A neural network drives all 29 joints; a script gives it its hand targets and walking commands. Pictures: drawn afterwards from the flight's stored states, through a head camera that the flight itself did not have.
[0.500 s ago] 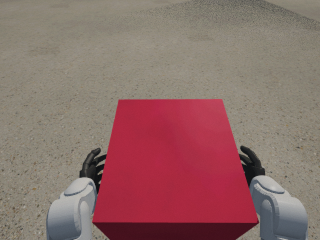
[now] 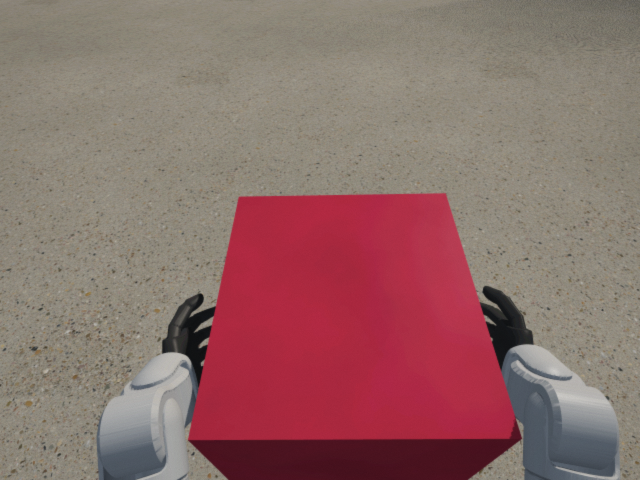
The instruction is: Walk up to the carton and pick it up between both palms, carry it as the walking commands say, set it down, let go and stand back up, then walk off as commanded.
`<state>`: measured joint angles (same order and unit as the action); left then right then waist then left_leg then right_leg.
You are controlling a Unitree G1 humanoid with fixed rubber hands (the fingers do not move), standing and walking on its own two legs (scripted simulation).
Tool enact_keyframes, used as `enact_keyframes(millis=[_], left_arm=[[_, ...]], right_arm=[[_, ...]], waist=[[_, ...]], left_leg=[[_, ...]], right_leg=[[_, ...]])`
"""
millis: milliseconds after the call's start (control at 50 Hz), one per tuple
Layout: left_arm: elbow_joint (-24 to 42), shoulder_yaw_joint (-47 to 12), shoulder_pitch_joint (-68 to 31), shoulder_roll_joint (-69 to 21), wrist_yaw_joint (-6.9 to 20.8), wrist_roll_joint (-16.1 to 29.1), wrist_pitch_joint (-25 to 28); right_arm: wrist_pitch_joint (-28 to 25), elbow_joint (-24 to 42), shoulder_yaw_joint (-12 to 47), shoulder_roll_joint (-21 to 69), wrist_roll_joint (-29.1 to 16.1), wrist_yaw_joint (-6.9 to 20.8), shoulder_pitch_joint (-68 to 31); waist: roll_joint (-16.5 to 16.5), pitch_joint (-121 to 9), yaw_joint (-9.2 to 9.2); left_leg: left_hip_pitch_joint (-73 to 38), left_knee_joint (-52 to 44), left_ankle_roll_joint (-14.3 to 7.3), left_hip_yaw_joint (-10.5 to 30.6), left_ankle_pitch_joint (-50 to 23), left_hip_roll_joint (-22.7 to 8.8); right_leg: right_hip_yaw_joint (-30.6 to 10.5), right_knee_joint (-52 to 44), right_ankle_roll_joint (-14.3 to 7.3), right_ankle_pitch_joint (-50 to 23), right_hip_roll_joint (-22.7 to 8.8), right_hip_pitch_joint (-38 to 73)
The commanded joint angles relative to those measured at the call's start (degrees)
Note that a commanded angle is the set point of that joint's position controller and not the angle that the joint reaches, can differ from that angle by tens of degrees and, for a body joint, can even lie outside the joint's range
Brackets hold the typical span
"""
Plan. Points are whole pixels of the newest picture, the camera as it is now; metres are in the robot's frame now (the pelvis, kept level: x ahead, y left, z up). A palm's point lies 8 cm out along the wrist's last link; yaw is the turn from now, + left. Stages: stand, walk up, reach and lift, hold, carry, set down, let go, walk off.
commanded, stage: carry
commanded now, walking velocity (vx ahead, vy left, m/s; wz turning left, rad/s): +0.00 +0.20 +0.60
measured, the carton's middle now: (343, 349) +0.31 -0.01 +0.02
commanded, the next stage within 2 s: none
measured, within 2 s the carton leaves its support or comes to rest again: neither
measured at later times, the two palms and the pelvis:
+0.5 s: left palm out of the picture +0.12 +0.30 +0.09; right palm (379, 398) +0.22 -0.04 +0.08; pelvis -0.07 +0.07 +0.01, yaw +16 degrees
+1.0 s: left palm out of the picture -0.07 +0.48 +0.09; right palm out of the picture +0.11 +0.18 +0.09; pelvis -0.19 +0.20 +0.01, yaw +31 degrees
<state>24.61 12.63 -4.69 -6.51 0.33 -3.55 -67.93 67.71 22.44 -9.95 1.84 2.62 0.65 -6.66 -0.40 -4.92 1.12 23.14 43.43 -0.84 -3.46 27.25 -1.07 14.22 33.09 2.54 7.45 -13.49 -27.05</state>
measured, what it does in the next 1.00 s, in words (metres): steps to the left, turning left: left foot, then right foot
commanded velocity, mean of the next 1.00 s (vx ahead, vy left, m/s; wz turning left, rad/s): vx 0.00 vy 0.20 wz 0.60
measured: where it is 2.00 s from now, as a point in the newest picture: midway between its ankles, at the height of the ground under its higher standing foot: outside the picture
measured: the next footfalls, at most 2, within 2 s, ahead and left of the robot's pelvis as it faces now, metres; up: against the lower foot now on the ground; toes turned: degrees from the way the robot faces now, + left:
left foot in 0.02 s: +0.03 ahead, +0.12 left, +0.00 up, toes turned +5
right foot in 0.36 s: +0.01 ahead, -0.04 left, +0.00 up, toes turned +4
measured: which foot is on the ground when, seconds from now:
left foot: up 0.00-0.00, down 0.02-0.36, up 0.38-0.68, down 0.70-1.00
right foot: down 0.00-0.04, up 0.06-0.34, down 0.36-0.70, up 0.72-1.00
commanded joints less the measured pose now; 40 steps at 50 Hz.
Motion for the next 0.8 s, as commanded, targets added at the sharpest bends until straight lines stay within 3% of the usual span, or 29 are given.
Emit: enact_keyframes(millis=[0,20,40,60,80,100,120,180,260,280,300,320,340,360,380,400,420,440,480,540,600,620,640,660,680,700,720,740,780], left_arm=[[3.94,-45.64,-23.82,-40.20,10.31,16.68,-0.74],[4.22,-46.24,-23.44,-40.15,10.24,16.34,-0.60],[8.89,-49.28,-28.50,-41.44,10.79,18.81,0.41],[9.07,-49.06,-30.03,-42.90,11.06,19.56,1.05],[8.61,-48.56,-28.34,-43.71,11.15,19.85,1.36],[8.68,-49.23,-26.58,-44.01,11.05,20.34,1.65],[8.95,-49.61,-25.41,-43.29,10.86,20.45,1.82],[9.40,-49.32,-22.00,-40.88,10.46,20.38,1.76],[8.01,-47.66,-18.67,-36.66,10.53,18.99,1.22],[7.06,-47.06,-17.99,-36.34,10.84,18.87,1.10],[7.01,-46.77,-18.23,-36.55,10.99,18.90,1.10],[6.61,-46.40,-18.51,-36.69,11.22,18.99,1.17],[6.80,-46.39,-18.78,-36.09,11.11,18.90,1.38],[6.64,-45.82,-17.91,-35.68,10.91,18.26,1.23],[6.42,-44.11,-17.28,-36.18,11.23,17.86,1.72],[7.29,-44.23,-19.58,-37.65,11.15,17.78,1.57],[8.82,-45.29,-21.33,-38.04,10.92,17.96,1.79],[10.84,-46.59,-23.28,-37.93,10.66,18.43,1.93],[12.24,-46.32,-22.72,-36.90,10.37,18.43,1.49],[9.78,-45.27,-20.51,-35.87,10.53,18.12,0.41],[7.61,-44.95,-19.94,-35.75,10.75,17.80,-0.36],[6.99,-45.08,-19.78,-36.21,10.74,17.56,-0.49],[6.99,-45.55,-20.23,-36.92,10.65,17.59,-0.60],[6.56,-45.73,-20.34,-37.19,10.60,17.28,-0.79],[6.60,-46.20,-20.87,-37.39,10.58,16.76,-0.99],[6.74,-47.77,-22.45,-38.04,10.81,17.67,-0.71],[8.33,-48.98,-26.10,-39.52,11.05,19.22,0.16],[6.13,-48.13,-25.64,-41.79,11.49,19.36,0.89],[8.02,-49.62,-24.71,-43.86,10.84,20.10,2.01]], right_arm=[[0.47,3.20,42.07,45.56,-17.85,10.68,-18.71],[0.10,2.16,41.08,45.11,-16.91,10.91,-16.18],[-1.24,4.94,40.92,46.62,-17.54,11.09,-17.84],[-1.71,7.25,42.29,48.64,-17.75,10.82,-19.57],[-1.76,8.86,43.14,49.02,-17.93,10.53,-20.36],[-1.98,10.93,43.76,48.21,-18.11,10.22,-21.02],[-2.17,11.54,43.58,46.93,-18.16,9.91,-20.59],[-2.07,12.46,43.33,43.54,-16.98,9.15,-16.31],[-0.93,9.92,43.59,41.23,-16.20,9.12,-14.16],[-0.83,10.03,43.92,40.63,-16.13,9.10,-15.24],[-0.68,10.35,44.11,40.48,-16.22,9.02,-16.60],[-0.61,10.58,44.52,40.46,-16.37,8.91,-18.19],[-0.33,11.10,44.96,41.34,-17.06,9.03,-19.03],[-0.06,9.87,44.69,40.44,-16.53,8.80,-19.46],[-0.29,11.81,46.34,41.58,-17.52,8.93,-22.71],[-0.44,11.17,46.34,42.77,-18.34,9.28,-24.04],[-0.62,10.79,46.71,43.94,-19.24,9.77,-23.98],[-0.88,9.58,46.26,45.20,-19.63,10.16,-22.97],[-0.95,8.75,45.12,45.28,-19.16,10.05,-20.73],[-0.42,8.53,44.06,43.80,-18.00,9.34,-18.66],[0.41,6.17,43.08,42.99,-17.17,9.05,-16.47],[0.48,6.15,42.96,42.80,-17.20,9.09,-16.84],[0.65,5.11,42.83,42.96,-17.20,9.26,-16.05],[0.66,4.90,42.72,43.14,-17.04,9.63,-15.76],[0.57,3.67,42.14,43.10,-16.39,9.91,-14.37],[0.03,2.83,40.31,42.54,-15.93,10.24,-14.12],[-0.71,4.98,40.53,44.47,-16.55,10.40,-16.68],[-1.05,7.14,42.62,46.48,-17.14,10.44,-19.24],[-1.86,11.75,44.01,46.17,-18.59,10.79,-20.90]], waist=[[4.63,-10.50,0.83],[22.17,-8.30,1.24],[22.67,-5.98,1.51],[13.83,-5.89,0.72],[8.23,-7.93,0.31],[6.16,-10.35,0.07],[6.90,-13.06,-0.10],[8.15,-15.65,-0.25],[8.24,-15.38,-0.34],[7.82,-15.46,-0.67],[7.01,-15.48,-1.40],[2.88,-16.91,-2.35],[-10.77,-16.93,-2.27],[-18.01,-14.65,-1.57],[-17.24,-11.94,-1.59],[-9.44,-9.21,-1.47],[-6.31,-9.15,-1.20],[-5.69,-9.37,-0.71],[-10.40,-10.34,-0.52],[-13.00,-10.75,-0.58],[-16.37,-11.90,-0.40],[-16.02,-11.82,-0.01],[-12.27,-12.47,0.74],[-2.83,-10.99,1.80],[14.59,-9.34,1.67],[25.42,-8.64,1.43],[20.57,-8.32,1.08],[13.75,-9.49,0.44],[11.36,-14.41,0.00]], left_leg=[[-8.78,-27.14,-3.99,9.84,-5.07,-4.23],[-12.87,-29.48,-9.25,29.89,-12.84,-16.79],[-6.04,-26.25,-12.23,25.75,-19.23,-14.77],[-6.01,-22.72,-11.13,21.82,-22.58,-11.24],[-8.71,-20.23,-9.87,17.59,-27.06,-10.03],[-12.09,-18.46,-9.41,14.44,-30.45,-9.44],[-13.47,-17.02,-9.38,13.17,-35.07,-8.42],[-14.00,-15.15,-10.95,15.00,-43.24,-7.98],[-11.15,-15.64,-10.71,19.87,-45.66,-8.35],[-8.30,-15.01,-10.05,20.08,-44.40,-7.54],[-4.88,-13.45,-7.99,19.39,-40.71,-5.76],[1.74,-9.43,-4.46,17.21,-33.17,-3.62],[11.37,1.42,-0.07,10.37,-12.79,1.49],[18.10,18.42,1.47,5.80,5.00,4.33],[18.26,23.53,0.54,8.57,2.97,-1.24],[17.49,25.47,1.50,7.88,0.90,-0.08],[15.87,25.49,2.08,6.94,-1.69,-0.45],[13.98,21.93,2.72,5.11,-3.21,-0.22],[9.74,15.42,3.00,1.30,-2.47,1.59],[4.60,7.16,2.60,-0.27,-1.30,1.43],[0.40,-5.90,1.47,-1.74,-4.08,1.25],[-1.62,-12.09,1.03,-2.87,-7.52,2.00],[-6.54,-18.91,0.30,-2.26,-10.72,2.39],[-11.77,-25.59,-0.93,3.03,-15.65,-0.22],[-18.14,-25.69,-5.43,18.29,-32.85,-11.70],[-15.47,-23.66,-10.84,29.42,-44.79,-17.94],[-12.02,-19.90,-11.88,24.60,-46.69,-13.96],[-12.86,-17.78,-9.93,20.39,-44.40,-10.80],[-16.11,-15.81,-8.39,13.59,-42.13,-8.24]], right_leg=[[-3.78,6.37,-1.19,15.15,-2.92,1.63],[-1.42,20.09,2.60,28.07,5.64,-15.48],[-7.91,29.50,1.31,29.65,5.49,-15.70],[-11.00,33.35,0.61,25.82,5.94,-15.26],[-10.60,33.02,0.41,21.57,6.55,-14.78],[-10.60,31.30,0.55,18.71,6.65,-14.41],[-10.17,30.31,0.78,17.20,7.24,-12.90],[-9.65,26.10,0.92,18.94,8.46,-8.84],[-9.97,12.12,-0.48,20.07,10.72,-0.01],[-10.32,6.40,-0.63,18.51,10.67,4.98],[-10.37,-1.29,-0.67,14.58,9.70,11.17],[-14.39,-8.59,-1.88,6.60,4.12,21.52],[-28.52,-12.48,-6.02,-7.91,-12.84,28.93],[-35.82,-12.90,-13.81,-21.55,-23.57,26.86],[-33.69,-13.95,-17.55,-23.01,-22.11,22.74],[-28.70,-13.74,-16.10,-20.74,-17.72,20.20],[-21.88,-11.83,-13.53,-19.73,-14.17,19.54],[-15.66,-10.14,-10.57,-19.93,-10.83,19.13],[-10.09,-8.44,-7.70,-23.26,-8.19,19.24],[-9.22,-7.95,-6.57,-23.93,-9.04,18.15],[-7.61,-5.10,-3.98,-21.61,-9.40,19.81],[-6.82,-3.31,-2.73,-19.67,-9.10,19.76],[-5.30,1.74,-0.98,-13.88,-7.14,17.27],[-4.13,9.47,0.55,0.18,-3.96,9.77],[-2.96,20.74,2.06,27.29,1.56,-5.88],[-5.83,31.00,3.71,36.90,6.14,-13.61],[-10.34,32.20,2.15,35.19,4.58,-11.85],[-11.09,33.07,1.47,30.00,4.68,-11.45],[-9.91,31.37,1.39,21.48,5.55,-10.29]])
